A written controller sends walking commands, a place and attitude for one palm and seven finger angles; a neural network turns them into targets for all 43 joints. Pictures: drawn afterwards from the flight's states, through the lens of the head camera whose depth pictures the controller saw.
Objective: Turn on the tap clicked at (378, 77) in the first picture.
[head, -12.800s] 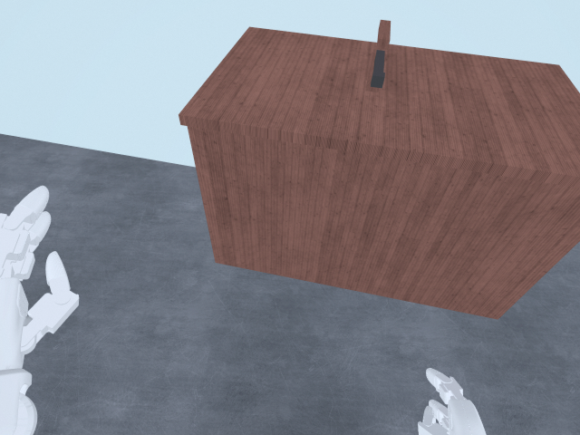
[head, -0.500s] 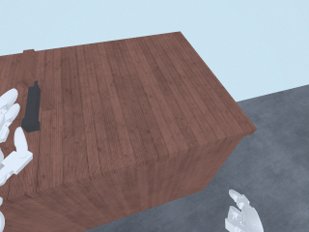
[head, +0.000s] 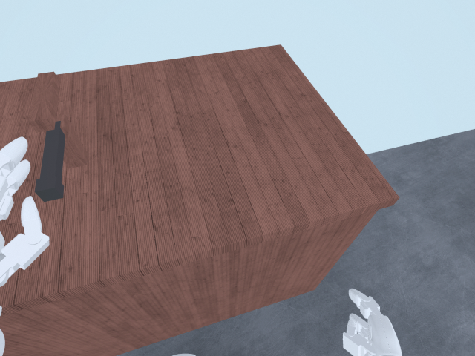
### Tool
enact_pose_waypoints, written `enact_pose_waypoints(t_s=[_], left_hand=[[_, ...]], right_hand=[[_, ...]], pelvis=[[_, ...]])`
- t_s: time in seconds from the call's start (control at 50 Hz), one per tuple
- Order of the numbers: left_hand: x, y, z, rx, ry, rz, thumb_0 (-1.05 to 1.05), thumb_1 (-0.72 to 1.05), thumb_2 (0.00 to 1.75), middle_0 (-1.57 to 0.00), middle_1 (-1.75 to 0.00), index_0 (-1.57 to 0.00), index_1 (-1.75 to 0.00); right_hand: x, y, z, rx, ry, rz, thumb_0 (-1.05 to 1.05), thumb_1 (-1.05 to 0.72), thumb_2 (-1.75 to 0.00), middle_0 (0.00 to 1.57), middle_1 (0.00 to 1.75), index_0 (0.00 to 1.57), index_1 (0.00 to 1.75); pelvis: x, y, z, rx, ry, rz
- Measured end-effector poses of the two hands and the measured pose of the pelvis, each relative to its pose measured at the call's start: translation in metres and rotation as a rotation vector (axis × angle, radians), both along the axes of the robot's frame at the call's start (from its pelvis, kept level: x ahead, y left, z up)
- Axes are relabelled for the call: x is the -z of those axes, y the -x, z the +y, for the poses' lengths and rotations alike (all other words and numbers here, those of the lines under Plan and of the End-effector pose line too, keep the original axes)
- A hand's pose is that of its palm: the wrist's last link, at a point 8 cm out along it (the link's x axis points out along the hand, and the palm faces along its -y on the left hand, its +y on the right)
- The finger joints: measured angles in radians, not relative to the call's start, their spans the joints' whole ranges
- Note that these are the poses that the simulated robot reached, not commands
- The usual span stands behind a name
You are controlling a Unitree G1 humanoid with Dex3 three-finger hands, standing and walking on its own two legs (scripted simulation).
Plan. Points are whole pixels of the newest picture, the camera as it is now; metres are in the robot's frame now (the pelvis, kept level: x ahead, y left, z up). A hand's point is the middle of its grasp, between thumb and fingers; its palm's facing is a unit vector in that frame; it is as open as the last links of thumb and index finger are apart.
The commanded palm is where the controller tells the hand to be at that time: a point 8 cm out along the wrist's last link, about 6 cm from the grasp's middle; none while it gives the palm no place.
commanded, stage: shuffle to correct the standing spot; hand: left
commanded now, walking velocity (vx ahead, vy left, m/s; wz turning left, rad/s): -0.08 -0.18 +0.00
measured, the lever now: (50, 188) +0.33 +0.32 +0.09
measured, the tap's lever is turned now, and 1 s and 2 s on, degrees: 0 0 0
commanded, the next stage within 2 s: come to a stop and stand still in 0.10 s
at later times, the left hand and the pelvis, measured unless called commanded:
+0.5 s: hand (34, 252) +0.21 +0.26 +0.15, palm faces +0.26 -0.88 -0.39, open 7.4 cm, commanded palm +0.15 +0.31 +0.18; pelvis -0.02 +0.03 +0.00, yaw -2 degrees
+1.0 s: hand out of the picture +0.21 +0.34 +0.16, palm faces +0.37 -0.84 -0.39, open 7.4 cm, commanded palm +0.16 +0.37 +0.18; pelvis -0.01 +0.09 +0.01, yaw -1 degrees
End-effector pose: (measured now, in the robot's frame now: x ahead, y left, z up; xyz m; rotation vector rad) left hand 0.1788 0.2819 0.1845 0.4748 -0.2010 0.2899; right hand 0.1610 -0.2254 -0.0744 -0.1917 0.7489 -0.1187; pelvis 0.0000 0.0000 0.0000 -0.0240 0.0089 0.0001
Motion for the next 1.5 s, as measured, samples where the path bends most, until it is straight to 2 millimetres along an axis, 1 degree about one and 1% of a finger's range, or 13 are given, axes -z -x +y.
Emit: enact_pose_waypoints(t_s=[0.24,0.3,0.34,0.4,0.48,0.56,0.68,0.74,0.82,0.94,1.06,1.26,1.5], left_hand=[[0.000,0.000,0.004,0.004,0.010,-0.017,0.02,0.89,0.90,-0.21,-0.30,-0.21,-0.30],[-0.022,-0.011,0.028,0.007,-0.156,-0.094,0.02,0.88,0.90,-0.22,-0.30,-0.22,-0.31],[-0.026,-0.015,0.047,-0.047,-0.154,-0.128,0.01,0.88,0.90,-0.21,-0.30,-0.22,-0.31],[-0.015,-0.013,0.050,-0.059,-0.084,-0.108,0.01,0.89,0.90,-0.21,-0.30,-0.21,-0.30],[0.014,0.002,0.022,0.044,0.019,-0.017,0.02,0.90,0.90,-0.20,-0.30,-0.21,-0.30],[0.024,0.018,0.024,0.094,0.049,0.006,0.02,0.89,0.90,-0.21,-0.30,-0.22,-0.30],[0.007,0.019,0.075,-0.017,0.033,-0.137,0.02,0.88,0.90,-0.22,-0.30,-0.22,-0.31],[-0.004,0.015,0.090,-0.056,0.034,-0.205,0.02,0.89,0.90,-0.21,-0.30,-0.22,-0.31],[-0.006,0.011,0.090,-0.028,0.026,-0.202,0.02,0.89,0.90,-0.20,-0.30,-0.21,-0.30],[0.008,0.009,0.092,0.001,0.003,-0.087,0.01,0.89,0.90,-0.21,-0.30,-0.21,-0.30],[0.006,0.002,0.102,-0.044,0.008,-0.103,0.02,0.89,0.90,-0.21,-0.30,-0.21,-0.30],[0.002,-0.019,0.085,-0.003,0.029,-0.115,0.01,0.89,0.90,-0.21,-0.30,-0.21,-0.30],[0.002,-0.017,0.073,-0.020,0.026,-0.077,0.02,0.89,0.90,-0.21,-0.30,-0.21,-0.30]], right_hand=[[-0.005,0.002,0.002,0.000,0.010,-0.004,0.01,-0.90,-0.90,0.20,0.30,0.20,0.30],[-0.003,0.007,0.003,-0.048,0.045,0.011,0.01,-0.90,-0.90,0.20,0.30,0.20,0.30],[-0.005,0.012,0.002,-0.053,0.043,0.008,0.01,-0.90,-0.90,0.20,0.30,0.20,0.30],[-0.008,0.019,-0.001,-0.034,0.039,-0.032,0.01,-0.90,-0.90,0.20,0.30,0.20,0.30],[-0.009,0.029,0.004,0.010,0.034,-0.074,0.01,-0.90,-0.90,0.20,0.30,0.20,0.30],[-0.012,0.039,0.021,0.033,0.054,-0.066,0.01,-0.90,-0.90,0.20,0.30,0.20,0.30],[-0.018,0.044,0.058,-0.010,0.068,-0.046,0.01,-0.90,-0.90,0.20,0.30,0.20,0.30],[-0.018,0.040,0.078,-0.047,0.043,-0.059,0.01,-0.90,-0.90,0.20,0.30,0.20,0.30],[-0.016,0.031,0.099,-0.074,0.001,-0.077,0.01,-0.90,-0.90,0.20,0.30,0.20,0.30],[-0.015,0.019,0.116,-0.084,-0.024,-0.062,0.01,-0.90,-0.90,0.20,0.30,0.20,0.30],[-0.016,0.005,0.112,-0.107,0.010,-0.033,0.01,-0.90,-0.90,0.20,0.30,0.20,0.30],[-0.027,-0.024,0.089,-0.070,0.037,-0.070,0.01,-0.90,-0.90,0.20,0.30,0.20,0.30],[-0.024,-0.028,0.069,-0.049,0.045,-0.045,0.01,-0.90,-0.90,0.20,0.30,0.20,0.30]], pelvis=[[-0.001,0.002,0.003,-0.002,0.004,-0.003],[-0.002,0.007,0.000,0.000,-0.003,0.005],[-0.003,0.011,0.003,0.016,-0.007,0.005],[-0.002,0.016,0.014,0.032,-0.014,-0.005],[0.000,0.021,0.030,0.040,-0.012,-0.027],[0.000,0.023,0.042,0.041,-0.002,-0.039],[-0.004,0.025,0.060,0.034,0.012,-0.045],[-0.005,0.026,0.071,0.023,0.012,-0.045],[-0.005,0.025,0.082,0.020,0.009,-0.038],[-0.007,0.014,0.089,0.017,0.005,-0.025],[-0.009,0.002,0.089,0.004,0.005,-0.021],[-0.010,-0.014,0.081,0.003,0.006,-0.011],[-0.011,-0.019,0.067,0.001,0.003,-0.006]])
